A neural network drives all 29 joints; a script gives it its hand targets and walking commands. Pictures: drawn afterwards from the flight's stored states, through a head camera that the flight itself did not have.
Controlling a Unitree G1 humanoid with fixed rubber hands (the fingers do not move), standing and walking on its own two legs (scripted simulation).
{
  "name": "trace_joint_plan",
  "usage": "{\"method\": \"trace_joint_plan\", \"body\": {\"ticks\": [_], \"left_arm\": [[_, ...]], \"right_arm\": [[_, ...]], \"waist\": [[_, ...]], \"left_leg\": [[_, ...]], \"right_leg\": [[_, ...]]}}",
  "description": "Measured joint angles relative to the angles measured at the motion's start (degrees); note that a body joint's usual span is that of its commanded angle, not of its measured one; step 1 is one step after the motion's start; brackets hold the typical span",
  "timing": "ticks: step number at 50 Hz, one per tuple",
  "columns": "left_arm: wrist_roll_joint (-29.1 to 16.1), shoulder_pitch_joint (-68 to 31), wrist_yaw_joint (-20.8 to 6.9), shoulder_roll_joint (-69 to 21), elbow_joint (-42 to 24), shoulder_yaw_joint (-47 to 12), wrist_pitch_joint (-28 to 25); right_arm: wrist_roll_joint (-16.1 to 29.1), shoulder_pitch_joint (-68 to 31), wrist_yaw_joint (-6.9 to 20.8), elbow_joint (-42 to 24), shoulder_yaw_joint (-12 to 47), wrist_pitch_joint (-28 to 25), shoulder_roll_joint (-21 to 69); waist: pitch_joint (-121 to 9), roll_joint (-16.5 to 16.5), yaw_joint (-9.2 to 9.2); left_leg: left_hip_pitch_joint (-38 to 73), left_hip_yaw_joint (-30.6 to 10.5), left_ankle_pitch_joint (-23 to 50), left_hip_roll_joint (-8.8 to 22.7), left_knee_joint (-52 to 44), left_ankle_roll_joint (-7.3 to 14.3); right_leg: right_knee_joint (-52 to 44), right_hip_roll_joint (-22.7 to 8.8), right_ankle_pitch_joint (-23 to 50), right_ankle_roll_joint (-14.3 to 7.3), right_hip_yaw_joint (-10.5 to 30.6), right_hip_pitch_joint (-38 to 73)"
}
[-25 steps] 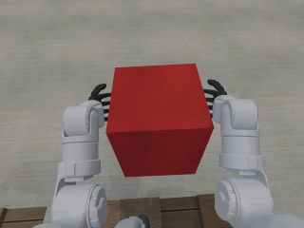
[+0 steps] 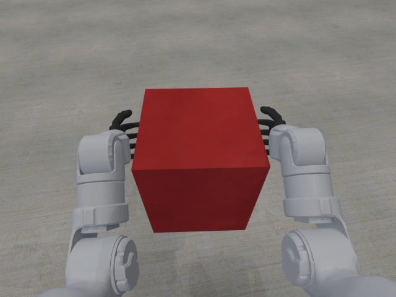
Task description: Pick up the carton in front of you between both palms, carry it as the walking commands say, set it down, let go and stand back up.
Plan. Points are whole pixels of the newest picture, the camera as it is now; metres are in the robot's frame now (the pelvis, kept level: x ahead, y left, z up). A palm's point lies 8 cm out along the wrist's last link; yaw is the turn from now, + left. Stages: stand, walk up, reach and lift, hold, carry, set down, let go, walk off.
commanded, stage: carry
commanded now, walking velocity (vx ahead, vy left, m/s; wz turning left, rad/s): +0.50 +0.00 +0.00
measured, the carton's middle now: (198, 163) +0.37 -0.02 +0.07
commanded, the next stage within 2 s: none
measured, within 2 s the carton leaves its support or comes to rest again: neither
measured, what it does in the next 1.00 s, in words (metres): goes down: left foot, then right foot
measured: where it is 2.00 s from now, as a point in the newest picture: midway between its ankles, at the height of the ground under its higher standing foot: (200, 220)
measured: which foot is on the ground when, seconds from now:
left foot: down 0.00-0.04, up 0.06-0.50, down 0.52-0.98, up 1.00-1.00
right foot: down 0.00-0.52, up 0.54-0.94, down 0.96-1.00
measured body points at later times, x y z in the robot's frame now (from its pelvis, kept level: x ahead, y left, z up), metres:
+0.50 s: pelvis +0.30 -0.02 -0.03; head +0.33 -0.02 +0.42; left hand +0.67 +0.14 +0.08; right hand +0.67 -0.16 +0.07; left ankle +0.46 +0.06 -0.74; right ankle +0.13 -0.07 -0.74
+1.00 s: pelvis +0.59 -0.05 -0.02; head +0.59 -0.05 +0.43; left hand +0.96 +0.10 +0.10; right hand +0.95 -0.21 +0.10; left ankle +0.46 +0.05 -0.74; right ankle +0.70 -0.13 -0.75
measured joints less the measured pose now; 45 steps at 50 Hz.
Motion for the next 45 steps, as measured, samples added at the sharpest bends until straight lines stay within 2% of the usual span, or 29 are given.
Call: {"method": "trace_joint_plan", "body": {"ticks": [2, 3, 5, 7, 12, 17, 20, 23, 25, 26, 27, 29, 30, 32, 38, 41, 45], "left_arm": [[0.4, -0.8, -0.3, -0.3, 3.5, -0.1, -1.2], [0.6, -0.8, -0.3, -0.5, 5.0, -0.5, -1.9], [0.5, 0.5, -0.3, -0.6, 6.9, -1.3, -2.3], [-0.5, 2.8, -0.2, -0.4, 6.7, -2.3, -2.1], [-3.0, 5.6, 0.6, 0.1, 3.0, -3.5, -3.1], [-3.5, 6.8, 1.1, -0.6, -0.7, -3.7, -5.3], [-3.7, 7.1, 1.2, -0.9, -2.7, -4.0, -5.8], [-4.0, 6.2, 1.4, -0.7, -4.5, -4.5, -5.6], [-4.2, 5.6, 1.4, -0.1, -5.1, -4.4, -5.1], [-4.5, 5.2, 1.3, 0.5, -5.1, -4.3, -4.8], [-4.8, 4.3, 1.2, 1.3, -4.5, -4.1, -4.7], [-4.9, 3.4, 1.0, 2.0, -2.7, -3.6, -4.4], [-4.8, 3.3, 1.0, 1.8, -2.0, -3.4, -4.0], [-4.0, 3.2, 1.0, 1.2, -1.3, -3.3, -3.1], [-2.1, 2.4, 1.1, -0.3, -4.0, -3.2, -1.5], [-1.6, 2.0, 1.1, -0.6, -5.2, -2.8, -1.2], [-1.4, 1.8, 1.1, -0.3, -3.8, -2.3, -1.1]], "right_arm": [[0.7, -0.8, 1.2, 2.5, 0.1, 0.0, -1.3], [0.7, -0.8, 1.3, 3.7, 0.0, -0.2, -1.7], [0.5, 0.2, 1.4, 5.2, -0.1, 0.0, -1.7], [0.0, 1.5, 1.4, 5.3, 0.3, 0.5, -1.1], [-0.6, 3.7, 1.1, 1.1, 0.8, 0.3, -0.2], [-0.8, 6.3, 1.0, -4.4, -0.1, -1.5, 0.9], [-0.8, 7.5, 0.9, -7.5, -0.5, -2.0, 1.3], [-0.6, 7.5, 0.9, -10.2, -0.9, -1.7, 1.2], [-0.8, 6.6, 0.9, -10.3, -0.8, -1.6, 1.4], [-1.0, 6.0, 0.9, -9.7, -0.7, -1.7, 1.7], [-1.4, 5.2, 0.9, -8.9, -0.5, -2.1, 1.9], [-1.8, 4.1, 0.9, -6.6, -0.2, -2.3, 1.9], [-1.7, 4.2, 0.9, -5.9, -0.1, -2.0, 1.7], [-1.0, 4.9, 0.9, -5.5, -0.1, -1.2, 1.3], [1.1, 4.7, 0.5, -7.5, -0.8, -0.5, 0.2], [1.3, 3.4, 0.5, -7.5, -1.5, -0.5, 0.1], [0.1, 1.9, 1.1, -4.6, -2.0, -0.7, 0.6]], "waist": [[-1.0, 1.7, 1.53], [-0.9, 2.6, 2.48], [-0.5, 2.4, 3.96], [0.6, 2.2, 4.8], [4.3, 2.4, 6.0], [5.6, 2.5, 6.74], [5.4, 2.5, 7.16], [4.8, 2.4, 7.36], [4.3, 2.3, 6.96], [4.0, 1.8, 6.36], [4.1, 0.6, 5.54], [4.5, 0.4, 4.04], [4.6, 0.9, 3.37], [4.9, 1.7, 2.3], [5.8, 2.4, 0.63], [5.1, 2.2, 0.84], [3.2, 1.8, 2.05]], "left_leg": [[-4.0, -1.2, 0.0, 1.9, 15.0, -0.2], [-7.2, -3.0, 0.6, 2.2, 23.1, -0.6], [-14.1, -4.5, 3.4, 2.0, 33.7, -0.8], [-20.8, -4.4, 6.1, 2.7, 36.2, -1.0], [-34.7, -3.7, 14.7, 6.1, 30.6, -1.3], [-40.2, -3.4, 22.7, 7.5, 18.7, -1.5], [-38.7, -2.4, 29.0, 6.7, 7.7, -0.6], [-34.0, 0.0, 34.2, 4.5, -4.1, 1.0], [-28.2, 2.3, 37.1, 2.8, -11.7, 2.2], [-26.0, 2.8, 35.7, 2.2, -12.5, 2.9], [-26.1, 3.3, 32.8, 1.5, -10.2, 3.6], [-25.2, 3.4, 28.8, 1.3, -7.8, 4.4], [-24.0, 3.1, 28.1, 1.4, -8.3, 4.3], [-21.0, 2.5, 27.7, 1.6, -10.8, 3.9], [-12.2, 1.2, 25.8, 2.4, -18.0, 3.5], [-8.1, 0.6, 24.2, 2.8, -20.4, 2.6], [-3.4, 0.3, 20.1, 3.4, -20.6, 0.9]], "right_leg": [[4.5, 1.5, -15.8, -1.2, -1.1, 1.6], [8.2, 2.4, -19.7, -1.9, -1.4, 0.7], [11.4, 3.0, -20.4, -2.8, -1.4, 0.6], [11.5, 3.4, -22.8, -2.9, -1.3, 2.0], [8.8, 4.2, -25.7, -3.1, -1.4, 6.6], [6.5, 5.1, -29.6, -2.8, -0.8, 12.5], [4.9, 5.4, -32.4, -2.2, -0.1, 16.8], [4.4, 5.4, -36.0, -1.4, 0.3, 21.2], [8.7, 5.0, -38.7, -0.6, -0.3, 22.8], [14.2, 4.3, -39.6, -0.1, -0.8, 21.9], [22.5, 3.6, -39.0, 1.0, 0.3, 19.0], [38.9, 4.4, -38.6, 1.9, 3.3, 11.8], [43.8, 4.6, -37.6, 1.9, 3.8, 8.5], [46.2, 3.7, -34.7, 2.1, 3.8, 2.7], [32.6, -0.2, -29.3, 3.8, 3.5, -8.1], [24.2, -1.0, -24.2, 4.3, 2.6, -9.8], [12.9, 0.2, -15.3, 4.1, 0.0, -7.6]]}}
